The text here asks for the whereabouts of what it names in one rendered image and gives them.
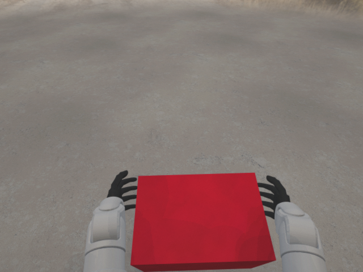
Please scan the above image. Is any left robot hand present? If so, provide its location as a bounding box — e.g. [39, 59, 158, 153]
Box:
[107, 170, 137, 211]

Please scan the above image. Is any carton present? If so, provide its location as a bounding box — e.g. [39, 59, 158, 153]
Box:
[130, 173, 276, 272]

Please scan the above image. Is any left robot forearm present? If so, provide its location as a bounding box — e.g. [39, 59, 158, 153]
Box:
[83, 197, 127, 272]

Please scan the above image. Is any right robot hand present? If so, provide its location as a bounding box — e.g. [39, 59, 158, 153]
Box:
[258, 176, 290, 219]

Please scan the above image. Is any right robot forearm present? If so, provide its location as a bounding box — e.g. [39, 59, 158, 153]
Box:
[275, 202, 327, 272]

